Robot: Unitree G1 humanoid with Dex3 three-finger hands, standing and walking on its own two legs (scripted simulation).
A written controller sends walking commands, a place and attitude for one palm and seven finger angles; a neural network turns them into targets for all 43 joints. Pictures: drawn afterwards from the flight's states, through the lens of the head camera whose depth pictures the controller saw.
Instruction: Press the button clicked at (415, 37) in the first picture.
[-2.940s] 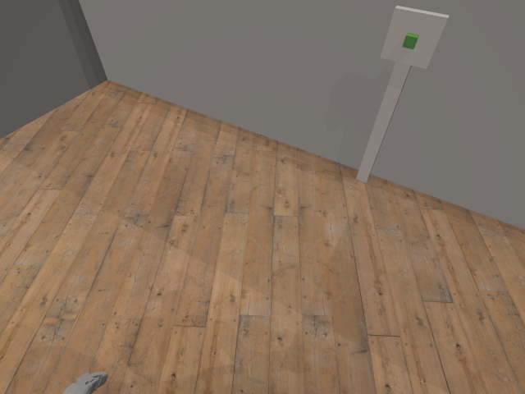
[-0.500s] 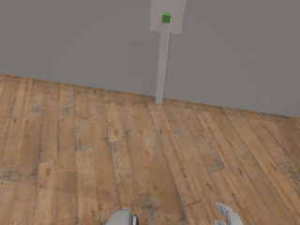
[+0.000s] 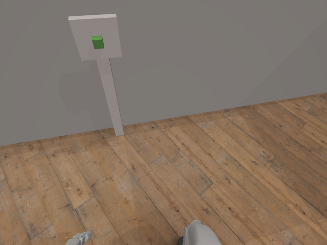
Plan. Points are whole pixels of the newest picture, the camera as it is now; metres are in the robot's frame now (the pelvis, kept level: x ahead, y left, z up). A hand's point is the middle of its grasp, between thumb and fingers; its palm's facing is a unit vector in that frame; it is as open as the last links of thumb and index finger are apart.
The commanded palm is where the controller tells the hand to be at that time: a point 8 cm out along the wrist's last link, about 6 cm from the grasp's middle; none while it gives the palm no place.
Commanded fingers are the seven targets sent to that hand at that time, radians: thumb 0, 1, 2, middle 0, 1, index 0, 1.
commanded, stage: walk to a spot facing it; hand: left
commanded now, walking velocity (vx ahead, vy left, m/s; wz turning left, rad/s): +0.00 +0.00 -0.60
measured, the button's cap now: (98, 41) +0.85 +0.29 +0.00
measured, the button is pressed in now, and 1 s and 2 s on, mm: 0 0 0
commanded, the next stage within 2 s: none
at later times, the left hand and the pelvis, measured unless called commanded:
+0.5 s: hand (91, 209) +0.24 +0.21 -0.17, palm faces -0.18 -0.95 -0.25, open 7.3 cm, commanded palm none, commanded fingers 0.00 0.90 0.90 -0.20 -0.30 -0.20 -0.30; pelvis +0.12 +0.03 +0.00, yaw -16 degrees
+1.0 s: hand (107, 185) +0.31 +0.18 -0.16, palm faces -0.55 -0.81 -0.21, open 7.4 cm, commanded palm none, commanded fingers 0.00 0.90 0.90 -0.20 -0.30 -0.20 -0.30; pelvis +0.13 +0.06 +0.00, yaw -36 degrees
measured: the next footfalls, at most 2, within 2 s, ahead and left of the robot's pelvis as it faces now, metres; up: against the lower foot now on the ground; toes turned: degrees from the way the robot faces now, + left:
right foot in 0.10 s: +0.15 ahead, -0.09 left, +0.00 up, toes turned -12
left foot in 0.54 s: +0.23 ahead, +0.14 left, +0.00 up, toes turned -14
